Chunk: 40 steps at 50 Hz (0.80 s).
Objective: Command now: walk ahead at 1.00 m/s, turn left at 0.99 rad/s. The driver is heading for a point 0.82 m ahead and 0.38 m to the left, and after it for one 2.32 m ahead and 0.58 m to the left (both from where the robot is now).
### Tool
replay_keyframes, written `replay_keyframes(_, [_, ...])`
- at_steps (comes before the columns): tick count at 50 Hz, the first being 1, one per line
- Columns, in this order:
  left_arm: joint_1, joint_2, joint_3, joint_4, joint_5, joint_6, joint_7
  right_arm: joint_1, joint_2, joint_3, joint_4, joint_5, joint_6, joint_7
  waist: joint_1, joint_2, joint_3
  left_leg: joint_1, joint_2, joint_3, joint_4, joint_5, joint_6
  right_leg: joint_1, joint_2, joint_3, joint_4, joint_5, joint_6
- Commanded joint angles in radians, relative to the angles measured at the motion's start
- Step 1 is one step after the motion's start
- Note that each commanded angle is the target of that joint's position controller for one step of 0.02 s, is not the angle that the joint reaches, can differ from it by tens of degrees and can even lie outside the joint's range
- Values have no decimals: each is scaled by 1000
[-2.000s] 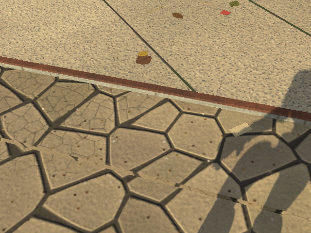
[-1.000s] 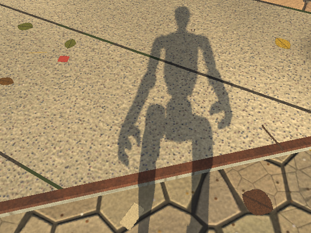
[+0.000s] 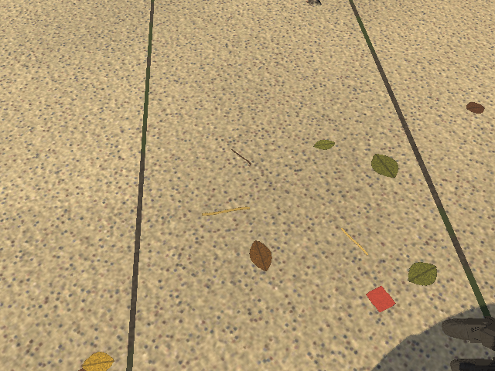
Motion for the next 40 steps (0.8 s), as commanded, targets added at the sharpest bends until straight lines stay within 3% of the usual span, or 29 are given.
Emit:
replay_keyframes(1, [-191, 153, 14, -277, -3, -60, -7, 374, -315, -117, 19, -10, 25, -46, -176, 89, -349, 1045, 310, -926, -530, -219, 233, -950, 121, 253, 665, 3, -34])
replay_keyframes(2, [-211, 138, 5, -272, -14, -73, -3, 365, -269, -108, 57, -5, 11, -57, -139, 31, -210, 890, 300, -864, -548, -139, 211, -940, 83, 257, 569, 45, -41])
replay_keyframes(3, [-234, 121, -7, -270, -2, -72, 4, 350, -229, -97, 77, -2, -9, -63, -100, -42, -126, 736, 256, -772, -539, -35, 187, -881, 45, 258, 469, 45, -37])
replay_keyframes(5, [-197, 111, -15, -251, 27, -33, 7, 296, -173, -72, 79, 2, -38, -70, -26, -75, -67, 508, 191, -642, -542, 71, 179, -753, 20, 265, 351, -9, -20])
replay_keyframes(6, [-185, 106, -16, -248, 28, -12, 7, 298, -145, -59, 88, 3, -48, -66, -5, -81, -53, 449, 182, -598, -556, 79, 180, -729, 10, 259, 285, -51, -11])
replay_keyframes(8, [-287, 73, -31, -287, 22, 6, 1, 313, -119, -49, 105, 4, -70, -61, -17, -68, 25, 324, 158, -537, -625, 75, 169, -720, -11, 227, 107, 16, -2])
replay_keyframes(10, [-388, 29, -53, -324, 8, -2, -15, 297, -100, -44, 120, 7, -84, -55, -32, -38, 62, 236, 92, -434, -664, 134, 118, -616, -2, 201, -116, 270, -13])
replay_keyframes(11, [-400, 17, -59, -322, 1, -7, -24, 292, -102, -45, 126, 14, -91, -51, -39, -25, 53, 210, 74, -394, -676, 177, 92, -523, 16, 190, -217, 407, -27])
replay_keyframes(13, [-413, 31, -53, -306, -15, -10, -30, 329, -124, -51, 150, 30, -102, -40, -68, -14, 30, 271, 109, -395, -706, 289, 64, -421, 53, 166, -313, 565, -54])
replay_keyframes(15, [-441, 63, -41, -305, -16, -10, -24, 376, -146, -56, 179, 28, -99, -42, -92, -15, 27, 447, 147, -391, -659, 462, 38, -447, 82, 151, -387, 532, -85])
replay_keyframes(16, [-421, 83, -30, -299, -12, -11, -18, 389, -164, -58, 191, 22, -96, -46, -84, -8, 3, 534, 156, -380, -586, 649, 20, -431, 116, 136, -406, 459, -103])
replay_keyframes(17, [-347, 107, -15, -277, -10, -13, -10, 398, -187, -61, 203, 13, -91, -51, -49, 9, -50, 610, 164, -368, -470, 845, -1, -372, 159, 120, -403, 361, -119])
replay_keyframes(18, [-196, 133, 5, -237, -17, -16, 2, 384, -206, -64, 211, -4, -82, -54, 33, 23, -126, 621, 158, -350, -275, 961, -21, -236, 193, 107, -403, 261, -133])
replay_keyframes(19, [21, 167, 25, -180, -18, -14, 20, 330, -190, -60, 205, -19, -78, -55, 156, 22, -200, 493, 123, -319, -2, 888, -39, -7, 153, 125, -387, 198, -146])
replay_keyframes(20, [194, 249, 52, -148, 9, -16, 38, 342, -77, -31, 178, -14, -87, -60, 201, -128, -311, 262, 34, -242, 437, 513, -62, 216, -47, 398, -400, -164, -187])
replay_keyframes(21, [118, 297, 61, -136, 18, -18, 18, 474, 23, -2, 140, 32, -99, -47, 45, -470, -385, -9, -121, -256, 655, -192, -91, 306, -244, 1061, -701, -314, -283])
replay_keyframes(22, [-25, 190, 50, -165, 2, -13, 2, 387, -43, 0, 156, 3, -92, -60, 33, -240, -213, -123, -13, -255, 674, -119, -69, 192, -220, 1031, -737, -383, -294])
replay_keyframes(23, [-77, 124, 38, -164, -9, -18, -3, 290, -65, -1, 148, -5, -87, -52, 27, -74, -124, -109, 35, -242, 629, -40, -75, 52, -193, 853, -723, -284, -298])
replay_keyframes(24, [-81, 88, 28, -141, -2, -22, -6, 214, -61, 1, 132, -15, -83, -42, 19, 19, -61, -82, 64, -231, 560, -31, -74, -62, -139, 725, -732, -173, -274])
replay_keyframes(26, [-53, 52, 11, -84, 0, -38, -3, 196, -17, 16, 107, -29, -64, -20, -29, -36, -11, -60, 96, -251, 480, -49, -86, -181, -85, 589, -763, -87, -254])
replay_keyframes(27, [-33, 50, 9, -62, -11, -48, -3, 187, -1, 23, 100, -29, -56, -15, -40, -54, 11, -72, 101, -249, 446, -55, -92, -204, -70, 547, -792, -58, -249])
replay_keyframes(30, [-3, 77, 11, -29, -29, -70, -8, 50, -2, 39, 41, -31, -51, -6, -47, -48, 83, -161, 127, -192, 269, 54, -117, -235, -40, 403, -889, 122, -255])
replay_keyframes(31, [-5, 84, 12, -26, -29, -75, -11, 3, -4, 44, 27, -24, -54, -3, -40, -40, 95, -157, 118, -176, 178, 118, -120, -233, -21, 318, -911, 222, -243])
replay_keyframes(33, [-29, 74, 3, -22, -35, -87, -17, -34, 39, 63, 20, -15, -66, 9, -48, -35, 111, 0, 97, -79, -59, 261, -119, -291, 28, 135, -896, 679, -194])
replay_keyframes(34, [8, 65, -1, -2, -43, -95, -17, -80, 57, 70, 17, -13, -73, 17, -23, -20, 112, 80, 76, -17, -133, 347, -112, -292, 30, 97, -911, 839, -175])
replay_keyframes(35, [36, 73, -2, 16, -48, -101, -16, -88, 66, 72, 22, -14, -78, 20, -15, -28, 96, 133, 57, 6, -189, 421, -101, -253, 26, 78, -909, 906, -156])
replay_keyframes(37, [32, 114, 6, 17, -49, -94, 3, -21, 30, 59, 58, -23, -79, 18, -43, -80, 25, 202, -7, 41, -247, 426, -77, -114, 25, 40, -791, 1113, -118])
replay_keyframes(39, [0, 154, 17, 3, -43, -65, 31, 192, -28, 32, 130, -32, -78, 7, -132, -120, -114, 406, -79, 48, -258, 345, -55, -64, 22, 13, -449, 1274, -77])
replay_keyframes(40, [-29, 163, 19, -7, -46, -53, 41, 352, -56, 14, 181, -36, -79, -3, -201, -129, -185, 557, -58, -13, -304, 403, -25, -104, 19, 12, -210, 1198, -64])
